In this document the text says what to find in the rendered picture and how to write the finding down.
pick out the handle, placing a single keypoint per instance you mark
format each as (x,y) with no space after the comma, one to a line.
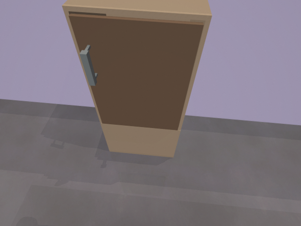
(88,67)

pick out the cupboard door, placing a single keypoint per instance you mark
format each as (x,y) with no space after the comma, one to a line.
(144,67)

